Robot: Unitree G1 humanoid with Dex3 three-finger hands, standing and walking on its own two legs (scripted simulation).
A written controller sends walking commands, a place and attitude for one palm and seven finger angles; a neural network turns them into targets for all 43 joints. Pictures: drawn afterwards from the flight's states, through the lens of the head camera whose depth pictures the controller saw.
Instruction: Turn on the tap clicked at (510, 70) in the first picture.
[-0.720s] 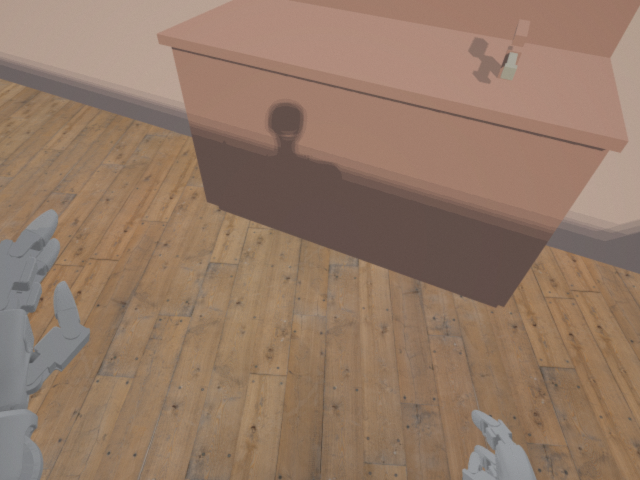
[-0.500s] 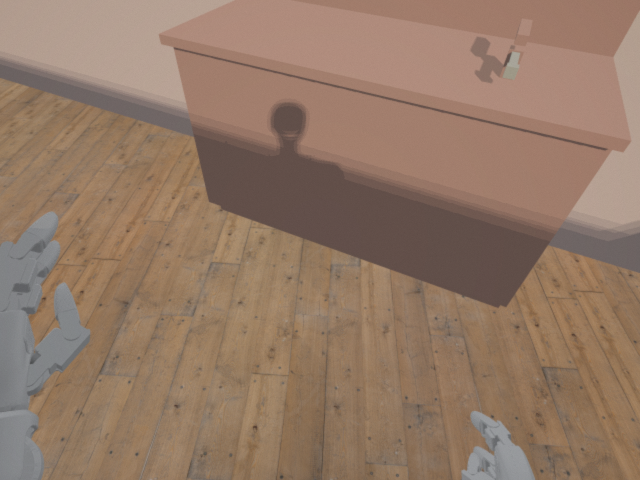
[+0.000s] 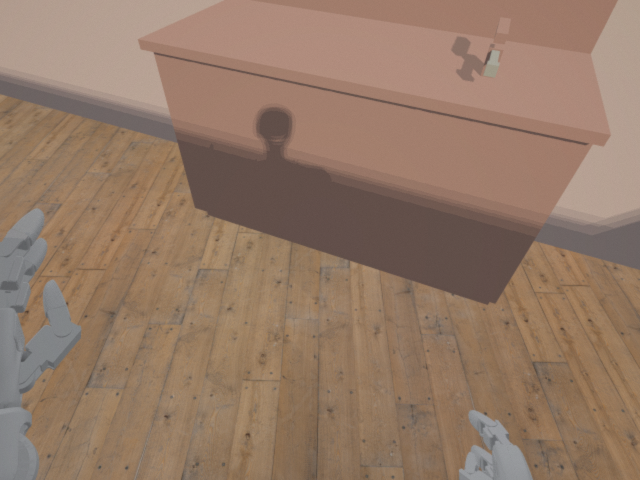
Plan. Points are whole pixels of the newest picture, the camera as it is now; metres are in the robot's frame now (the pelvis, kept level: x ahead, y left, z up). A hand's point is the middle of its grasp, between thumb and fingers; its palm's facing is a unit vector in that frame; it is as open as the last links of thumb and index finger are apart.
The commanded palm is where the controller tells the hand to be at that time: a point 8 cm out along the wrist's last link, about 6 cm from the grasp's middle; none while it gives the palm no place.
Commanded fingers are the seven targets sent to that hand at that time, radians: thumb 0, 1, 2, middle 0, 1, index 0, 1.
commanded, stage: walk to a spot facing it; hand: left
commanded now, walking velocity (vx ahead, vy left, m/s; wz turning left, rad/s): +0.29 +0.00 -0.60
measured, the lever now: (491, 69) +1.02 -0.34 +0.11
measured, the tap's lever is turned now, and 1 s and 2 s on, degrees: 0 0 0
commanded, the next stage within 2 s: turn to face it in 0.78 s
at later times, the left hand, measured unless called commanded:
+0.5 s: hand (197, 209) +0.37 +0.19 +0.17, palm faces +0.22 -0.90 -0.38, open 7.4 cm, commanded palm +0.32 +0.22 +0.18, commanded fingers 0.00 0.90 0.90 -0.20 -0.30 -0.20 -0.30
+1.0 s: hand (353, 158) +0.49 +0.00 +0.18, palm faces -0.12 -0.84 -0.53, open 7.4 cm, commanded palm +0.46 +0.08 +0.18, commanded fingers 0.00 0.90 0.90 -0.20 -0.30 -0.20 -0.30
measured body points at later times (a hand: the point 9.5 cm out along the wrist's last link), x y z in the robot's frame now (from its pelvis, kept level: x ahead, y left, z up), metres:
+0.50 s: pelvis +0.10 +0.00 -0.01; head +0.11 +0.01 +0.44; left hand +0.35 +0.23 +0.19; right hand +0.20 -0.28 -0.08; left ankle +0.15 +0.11 -0.73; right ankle +0.02 -0.10 -0.67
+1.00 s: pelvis +0.18 -0.08 -0.01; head +0.23 -0.11 +0.44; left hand +0.49 +0.05 +0.20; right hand +0.18 -0.38 -0.11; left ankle +0.28 +0.03 -0.66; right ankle +0.16 -0.18 -0.73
